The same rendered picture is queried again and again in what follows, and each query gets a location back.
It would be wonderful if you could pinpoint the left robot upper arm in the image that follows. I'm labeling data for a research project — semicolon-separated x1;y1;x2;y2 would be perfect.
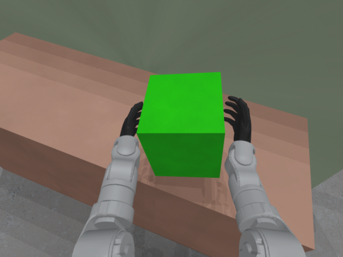
73;228;135;257

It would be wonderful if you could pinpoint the robot left hand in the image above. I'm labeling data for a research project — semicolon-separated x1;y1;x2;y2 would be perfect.
120;102;143;137

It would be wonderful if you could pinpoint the pedestal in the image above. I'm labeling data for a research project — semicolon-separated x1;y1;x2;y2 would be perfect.
0;32;315;257

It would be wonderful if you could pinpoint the right robot upper arm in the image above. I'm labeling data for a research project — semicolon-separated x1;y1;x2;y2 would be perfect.
239;227;305;257

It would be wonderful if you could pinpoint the carton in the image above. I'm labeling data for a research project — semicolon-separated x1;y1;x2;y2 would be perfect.
137;72;225;178

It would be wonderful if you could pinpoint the robot right forearm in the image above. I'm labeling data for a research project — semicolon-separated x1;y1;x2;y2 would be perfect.
225;140;306;257

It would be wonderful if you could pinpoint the robot right hand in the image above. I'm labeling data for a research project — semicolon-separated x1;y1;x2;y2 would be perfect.
223;96;251;143

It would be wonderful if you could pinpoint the robot left forearm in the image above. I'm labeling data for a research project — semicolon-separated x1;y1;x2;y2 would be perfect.
72;135;140;257

